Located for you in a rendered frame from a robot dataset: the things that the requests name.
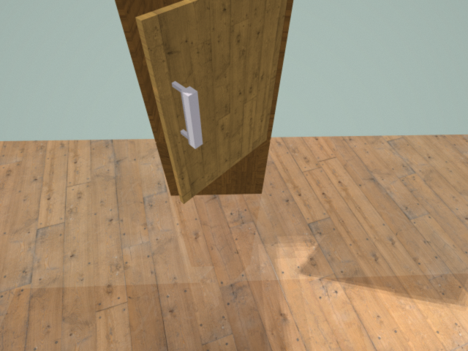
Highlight cupboard door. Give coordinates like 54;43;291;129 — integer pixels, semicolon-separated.
135;0;287;204

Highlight handle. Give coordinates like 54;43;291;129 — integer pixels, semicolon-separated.
172;81;203;149

